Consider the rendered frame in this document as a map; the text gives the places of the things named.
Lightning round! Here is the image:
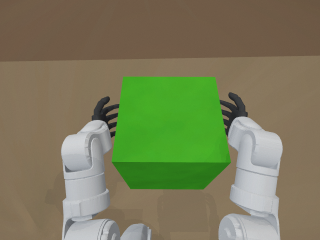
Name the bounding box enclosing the robot left thigh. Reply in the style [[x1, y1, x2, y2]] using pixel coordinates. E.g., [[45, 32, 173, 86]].
[[120, 224, 152, 240]]

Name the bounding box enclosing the left robot hand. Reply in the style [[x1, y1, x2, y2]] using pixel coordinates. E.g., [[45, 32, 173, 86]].
[[91, 96, 120, 138]]

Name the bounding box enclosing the robot right forearm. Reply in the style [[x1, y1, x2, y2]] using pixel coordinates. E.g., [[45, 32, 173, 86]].
[[228, 116, 283, 240]]

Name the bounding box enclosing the robot right upper arm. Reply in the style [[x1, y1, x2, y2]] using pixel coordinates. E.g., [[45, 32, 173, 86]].
[[218, 213, 279, 240]]

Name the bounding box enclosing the robot left forearm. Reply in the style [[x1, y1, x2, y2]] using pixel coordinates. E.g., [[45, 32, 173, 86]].
[[61, 120, 112, 240]]

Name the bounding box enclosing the robot left upper arm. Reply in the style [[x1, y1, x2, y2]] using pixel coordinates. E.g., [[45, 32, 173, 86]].
[[64, 218, 121, 240]]

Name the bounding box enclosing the right robot hand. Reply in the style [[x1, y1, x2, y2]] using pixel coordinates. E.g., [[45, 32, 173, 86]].
[[219, 92, 248, 137]]

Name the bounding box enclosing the carton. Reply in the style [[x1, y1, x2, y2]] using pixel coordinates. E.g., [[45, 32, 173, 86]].
[[111, 76, 231, 190]]

